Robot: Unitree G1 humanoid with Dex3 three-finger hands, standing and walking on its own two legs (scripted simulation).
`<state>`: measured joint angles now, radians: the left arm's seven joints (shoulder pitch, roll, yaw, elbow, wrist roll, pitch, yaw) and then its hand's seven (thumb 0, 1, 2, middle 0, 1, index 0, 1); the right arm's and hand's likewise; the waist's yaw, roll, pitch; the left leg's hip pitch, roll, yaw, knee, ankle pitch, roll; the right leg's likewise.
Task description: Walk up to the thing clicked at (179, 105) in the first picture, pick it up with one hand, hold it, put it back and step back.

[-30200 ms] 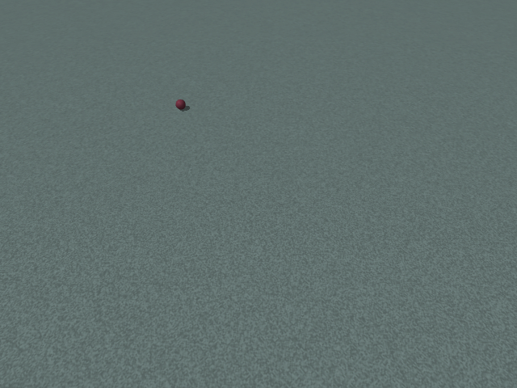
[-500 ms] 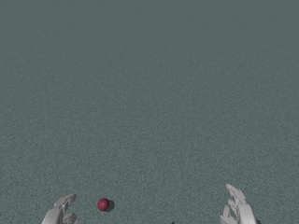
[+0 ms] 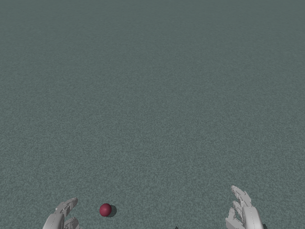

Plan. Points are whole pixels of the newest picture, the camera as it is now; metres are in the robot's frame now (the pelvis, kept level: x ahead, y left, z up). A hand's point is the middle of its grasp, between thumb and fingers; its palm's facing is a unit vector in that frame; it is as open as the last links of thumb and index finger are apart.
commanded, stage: home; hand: left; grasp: from above
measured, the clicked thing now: (105, 209) +0.38 +0.25 -0.68
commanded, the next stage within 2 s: stand in 0.82 s
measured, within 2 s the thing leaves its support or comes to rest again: neither
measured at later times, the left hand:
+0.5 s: hand out of the picture +0.17 +0.18 -0.05, palm faces +0.04 -0.98 -0.21, open 7.4 cm
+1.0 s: hand out of the picture +0.17 +0.19 -0.07, palm faces +0.01 -0.96 -0.29, open 7.4 cm
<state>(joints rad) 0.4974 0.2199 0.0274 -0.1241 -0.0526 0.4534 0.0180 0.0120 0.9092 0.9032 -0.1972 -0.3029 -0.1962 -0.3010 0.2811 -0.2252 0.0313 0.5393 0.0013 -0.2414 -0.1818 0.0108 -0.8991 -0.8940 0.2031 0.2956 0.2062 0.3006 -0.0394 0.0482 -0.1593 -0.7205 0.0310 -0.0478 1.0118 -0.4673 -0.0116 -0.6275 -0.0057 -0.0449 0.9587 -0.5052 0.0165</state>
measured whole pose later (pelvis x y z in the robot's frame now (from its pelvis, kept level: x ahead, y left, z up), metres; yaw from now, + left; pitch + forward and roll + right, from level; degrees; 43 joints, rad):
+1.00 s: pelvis +0.00 +0.00 +0.01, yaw +0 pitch +6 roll -1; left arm 0.33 0.25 0.00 0.20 0.03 0.22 0.04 0.01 0.91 0.90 -0.20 -0.30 -0.20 -0.30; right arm 0.21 -0.25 0.01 0.68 -0.08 -0.13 -0.10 0.01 -0.90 -0.89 0.20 0.30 0.20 0.30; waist 0.00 0.01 -0.05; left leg -0.60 0.01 -0.03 0.94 -0.45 -0.01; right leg -0.53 -0.03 -0.03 0.93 -0.50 0.01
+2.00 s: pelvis -0.01 +0.00 +0.07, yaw +0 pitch -4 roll +0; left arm 0.17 0.29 0.03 1.15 0.03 0.00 0.02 0.01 0.91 0.90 -0.20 -0.30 -0.20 -0.30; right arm 0.15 -0.30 -0.03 1.14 -0.03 0.00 -0.01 0.00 -0.90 -0.89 0.20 0.30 0.20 0.30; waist 0.00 0.02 0.06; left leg -0.15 0.00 -0.01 0.38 -0.16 0.00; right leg -0.09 -0.04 -0.02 0.37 -0.22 0.03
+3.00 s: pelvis +0.01 +0.00 +0.07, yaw +0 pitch -2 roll +0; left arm 0.10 0.31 0.02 1.14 0.01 -0.01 0.01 0.01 0.91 0.90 -0.20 -0.30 -0.20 -0.30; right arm 0.10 -0.33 -0.01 1.15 -0.02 -0.01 0.00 0.00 -0.90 -0.89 0.20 0.30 0.20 0.30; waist 0.00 0.01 0.05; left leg -0.12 0.00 -0.01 0.32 -0.17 -0.01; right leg -0.06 -0.03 -0.02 0.32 -0.22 0.02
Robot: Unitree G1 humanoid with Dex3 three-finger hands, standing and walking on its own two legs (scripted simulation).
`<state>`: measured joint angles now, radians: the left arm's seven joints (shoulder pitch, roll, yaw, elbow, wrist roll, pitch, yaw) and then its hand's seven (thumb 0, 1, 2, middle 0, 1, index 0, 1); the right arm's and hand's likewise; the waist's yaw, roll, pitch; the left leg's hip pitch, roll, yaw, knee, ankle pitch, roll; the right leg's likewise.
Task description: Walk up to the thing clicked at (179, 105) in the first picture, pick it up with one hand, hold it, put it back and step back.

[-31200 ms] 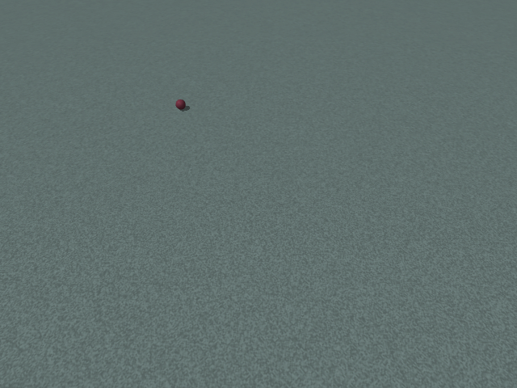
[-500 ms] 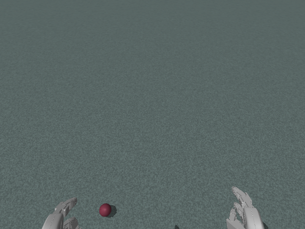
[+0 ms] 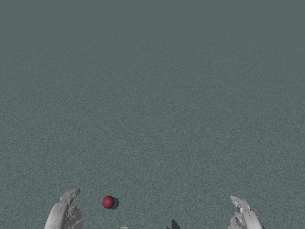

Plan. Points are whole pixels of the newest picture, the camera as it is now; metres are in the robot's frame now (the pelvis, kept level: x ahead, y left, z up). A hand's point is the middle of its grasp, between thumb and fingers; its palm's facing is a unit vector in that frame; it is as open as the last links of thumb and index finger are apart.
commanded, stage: stand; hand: left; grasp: from above
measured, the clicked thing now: (108, 202) +0.38 +0.25 -0.69
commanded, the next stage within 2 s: none
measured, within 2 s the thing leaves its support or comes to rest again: neither
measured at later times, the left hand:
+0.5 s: hand out of the picture +0.04 +0.25 -0.11, palm faces +0.03 -0.95 -0.31, open 7.4 cm
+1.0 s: hand out of the picture +0.03 +0.24 -0.11, palm faces +0.02 -0.94 -0.33, open 7.4 cm
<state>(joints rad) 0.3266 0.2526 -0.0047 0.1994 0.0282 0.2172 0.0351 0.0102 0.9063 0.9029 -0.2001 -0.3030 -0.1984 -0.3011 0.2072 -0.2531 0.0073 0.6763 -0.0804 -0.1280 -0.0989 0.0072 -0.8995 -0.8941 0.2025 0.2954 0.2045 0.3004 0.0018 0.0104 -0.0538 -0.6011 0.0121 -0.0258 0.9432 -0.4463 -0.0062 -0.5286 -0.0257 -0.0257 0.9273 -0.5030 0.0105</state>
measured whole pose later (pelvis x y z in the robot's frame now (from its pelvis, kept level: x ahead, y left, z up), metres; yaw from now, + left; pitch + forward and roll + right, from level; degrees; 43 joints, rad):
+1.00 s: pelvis -0.01 +0.01 +0.06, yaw +0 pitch -4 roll +0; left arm 0.17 0.29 0.03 1.15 0.03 0.00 0.02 0.01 0.91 0.90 -0.20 -0.30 -0.20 -0.30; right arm 0.15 -0.30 -0.03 1.14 -0.03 0.00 -0.01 0.00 -0.90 -0.89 0.20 0.30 0.20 0.30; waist 0.00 0.02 0.06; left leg -0.15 0.00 -0.01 0.38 -0.16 0.00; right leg -0.09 -0.04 -0.02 0.37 -0.22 0.03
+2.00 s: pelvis +0.01 +0.00 +0.06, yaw +0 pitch -2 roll +0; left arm 0.10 0.31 0.02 1.14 0.01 -0.01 0.01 0.01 0.91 0.90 -0.20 -0.30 -0.20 -0.30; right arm 0.10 -0.33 -0.01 1.15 -0.02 -0.01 0.00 0.00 -0.90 -0.89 0.20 0.30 0.20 0.30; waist 0.00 0.01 0.05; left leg -0.12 0.00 -0.01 0.32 -0.17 -0.01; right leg -0.06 -0.03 -0.02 0.32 -0.22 0.02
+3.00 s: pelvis -0.08 +0.03 +0.04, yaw -3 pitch -1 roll -1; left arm 0.08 0.40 0.07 0.88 0.01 0.06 0.02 0.00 0.91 0.90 -0.20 -0.30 -0.20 -0.30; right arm 0.13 -0.35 -0.05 0.91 -0.03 0.02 -0.01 0.00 -0.90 -0.89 0.20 0.30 0.21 0.30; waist -0.03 -0.03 0.20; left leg -0.33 -0.01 0.01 0.58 -0.23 0.05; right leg -0.43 0.09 0.14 1.13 -0.53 0.01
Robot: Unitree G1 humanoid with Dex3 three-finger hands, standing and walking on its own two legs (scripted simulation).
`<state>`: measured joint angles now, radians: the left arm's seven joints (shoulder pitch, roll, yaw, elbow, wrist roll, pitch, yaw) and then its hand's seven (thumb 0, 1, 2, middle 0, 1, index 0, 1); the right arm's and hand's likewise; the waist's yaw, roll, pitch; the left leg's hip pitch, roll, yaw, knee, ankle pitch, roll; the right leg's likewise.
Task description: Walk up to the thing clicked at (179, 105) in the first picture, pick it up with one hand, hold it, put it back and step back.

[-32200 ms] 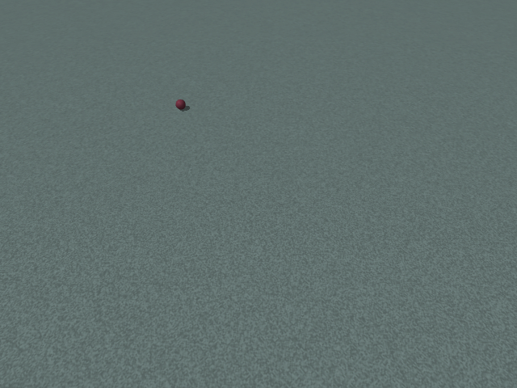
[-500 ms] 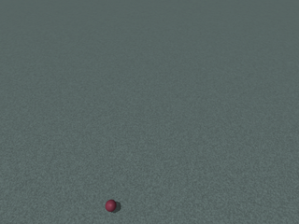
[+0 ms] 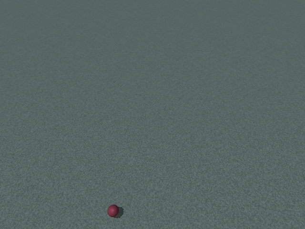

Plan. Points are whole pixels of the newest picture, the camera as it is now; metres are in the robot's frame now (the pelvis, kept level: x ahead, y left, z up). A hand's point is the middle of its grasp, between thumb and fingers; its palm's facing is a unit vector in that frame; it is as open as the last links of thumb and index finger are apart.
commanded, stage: stand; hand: left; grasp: from above
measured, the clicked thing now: (113, 210) +0.39 +0.25 -0.75
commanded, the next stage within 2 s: step back in 1.44 s
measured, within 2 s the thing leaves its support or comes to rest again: neither
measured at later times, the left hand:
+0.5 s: hand out of the picture +0.09 +0.23 -0.16, palm faces +0.00 -0.95 -0.32, open 7.4 cm
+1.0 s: hand out of the picture +0.10 +0.24 -0.16, palm faces -0.01 -0.94 -0.33, open 7.4 cm
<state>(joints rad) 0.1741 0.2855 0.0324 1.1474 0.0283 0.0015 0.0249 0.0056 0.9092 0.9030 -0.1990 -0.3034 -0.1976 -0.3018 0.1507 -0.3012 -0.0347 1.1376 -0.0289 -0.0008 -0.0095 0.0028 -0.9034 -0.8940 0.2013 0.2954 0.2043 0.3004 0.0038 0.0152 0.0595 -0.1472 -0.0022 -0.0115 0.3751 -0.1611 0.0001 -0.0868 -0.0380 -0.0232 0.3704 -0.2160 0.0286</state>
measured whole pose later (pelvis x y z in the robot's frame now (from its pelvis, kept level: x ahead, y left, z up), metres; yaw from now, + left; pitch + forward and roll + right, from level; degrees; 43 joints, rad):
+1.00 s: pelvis +0.02 -0.01 +0.00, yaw +0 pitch -2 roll +0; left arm 0.10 0.31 0.02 1.14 0.01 -0.01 0.01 0.01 0.91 0.90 -0.20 -0.30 -0.20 -0.30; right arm 0.10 -0.33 -0.01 1.15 -0.02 -0.01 0.00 0.00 -0.90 -0.89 0.20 0.30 0.20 0.30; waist 0.00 0.01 0.05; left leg -0.12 0.00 -0.01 0.32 -0.17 -0.01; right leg -0.06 -0.03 -0.02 0.32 -0.22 0.02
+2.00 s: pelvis -0.07 +0.02 -0.02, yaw -3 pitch -1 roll -1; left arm 0.08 0.40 0.07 0.88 0.01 0.06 0.02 0.00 0.91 0.90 -0.20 -0.30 -0.20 -0.30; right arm 0.13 -0.35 -0.05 0.91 -0.03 0.02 -0.01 0.00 -0.90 -0.89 0.20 0.30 0.21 0.30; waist -0.03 -0.03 0.20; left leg -0.33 -0.01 0.01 0.58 -0.23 0.05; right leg -0.43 0.09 0.14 1.13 -0.53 0.01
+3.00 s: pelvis -0.38 +0.00 -0.03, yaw -5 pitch -3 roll +0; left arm 0.23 0.36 0.07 0.86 0.04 0.04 -0.01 0.01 0.91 0.90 -0.20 -0.30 -0.20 -0.30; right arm 0.09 -0.40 -0.06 0.84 -0.02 0.06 -0.01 0.00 -0.90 -0.89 0.20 0.30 0.21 0.30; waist 0.02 0.03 0.16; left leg -0.51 -0.02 -0.07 0.85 -0.40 -0.01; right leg -0.26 0.01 0.03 0.70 -0.39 -0.01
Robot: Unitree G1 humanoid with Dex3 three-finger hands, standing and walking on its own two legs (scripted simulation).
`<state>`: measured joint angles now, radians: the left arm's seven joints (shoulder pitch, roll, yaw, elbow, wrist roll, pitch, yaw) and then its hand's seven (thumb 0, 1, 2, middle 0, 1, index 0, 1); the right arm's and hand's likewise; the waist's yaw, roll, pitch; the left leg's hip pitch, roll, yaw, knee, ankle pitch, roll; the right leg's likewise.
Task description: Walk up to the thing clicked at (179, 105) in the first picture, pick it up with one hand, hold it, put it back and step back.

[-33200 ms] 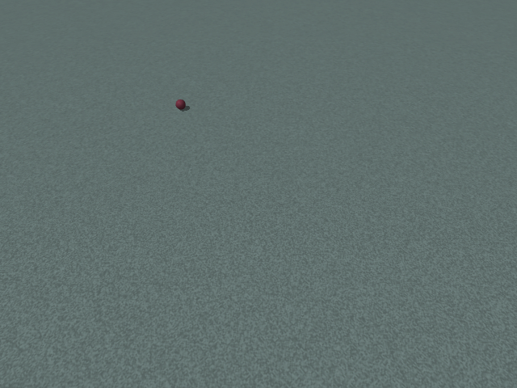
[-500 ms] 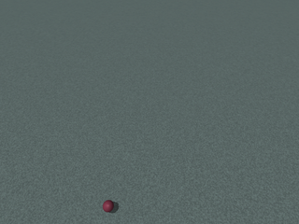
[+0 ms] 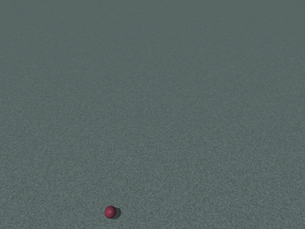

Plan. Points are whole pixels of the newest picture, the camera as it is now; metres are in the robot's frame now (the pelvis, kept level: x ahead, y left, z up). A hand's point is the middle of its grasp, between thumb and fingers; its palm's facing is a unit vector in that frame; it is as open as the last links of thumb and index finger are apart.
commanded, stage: stand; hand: left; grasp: from above
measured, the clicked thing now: (110, 212) +0.37 +0.26 -0.75
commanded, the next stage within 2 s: step back in 0.44 s
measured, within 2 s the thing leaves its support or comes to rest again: neither
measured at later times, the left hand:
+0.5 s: hand out of the picture +0.08 +0.24 -0.16, palm faces +0.01 -0.94 -0.34, open 7.4 cm
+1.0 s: hand out of the picture +0.05 +0.29 -0.18, palm faces -0.08 -0.92 -0.37, open 7.4 cm
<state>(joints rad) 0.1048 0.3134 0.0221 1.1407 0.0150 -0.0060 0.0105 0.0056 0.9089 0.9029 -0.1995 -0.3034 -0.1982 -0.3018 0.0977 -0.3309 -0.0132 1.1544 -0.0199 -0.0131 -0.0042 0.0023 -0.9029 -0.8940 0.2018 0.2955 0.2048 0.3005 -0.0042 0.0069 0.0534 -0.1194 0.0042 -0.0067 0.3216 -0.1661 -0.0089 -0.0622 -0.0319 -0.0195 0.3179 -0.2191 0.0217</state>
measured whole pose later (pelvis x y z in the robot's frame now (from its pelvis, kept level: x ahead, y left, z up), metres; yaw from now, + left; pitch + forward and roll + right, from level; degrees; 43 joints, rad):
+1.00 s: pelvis -0.09 +0.03 -0.02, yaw -2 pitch -1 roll -1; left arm 0.08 0.40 0.07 0.88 0.01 0.06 0.02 0.00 0.91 0.90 -0.20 -0.30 -0.20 -0.30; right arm 0.13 -0.35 -0.05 0.91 -0.03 0.02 -0.01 0.00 -0.90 -0.89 0.20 0.30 0.21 0.30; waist -0.03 -0.03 0.20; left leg -0.33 -0.01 0.01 0.58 -0.23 0.05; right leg -0.43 0.09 0.14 1.13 -0.53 0.01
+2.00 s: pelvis -0.40 +0.01 -0.03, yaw -5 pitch -3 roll +0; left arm 0.23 0.36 0.07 0.86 0.04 0.04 -0.01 0.01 0.91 0.90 -0.20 -0.30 -0.20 -0.30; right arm 0.09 -0.40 -0.06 0.84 -0.02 0.06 -0.01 0.00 -0.90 -0.89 0.20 0.30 0.21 0.30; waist 0.02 0.03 0.16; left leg -0.51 -0.02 -0.07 0.85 -0.40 -0.01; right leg -0.26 0.01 0.03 0.70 -0.39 -0.01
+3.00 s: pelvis -0.67 +0.00 -0.02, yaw +0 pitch -3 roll +2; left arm 0.23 0.41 0.07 0.97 0.03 0.02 -0.02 0.01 0.91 0.90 -0.20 -0.30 -0.20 -0.30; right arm 0.26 -0.36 -0.06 0.99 -0.04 -0.02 0.02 0.01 -0.90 -0.89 0.20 0.30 0.21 0.30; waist 0.00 -0.03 0.06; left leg -0.23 -0.04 -0.01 0.55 -0.29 0.03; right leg -0.35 -0.03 0.03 0.84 -0.47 -0.02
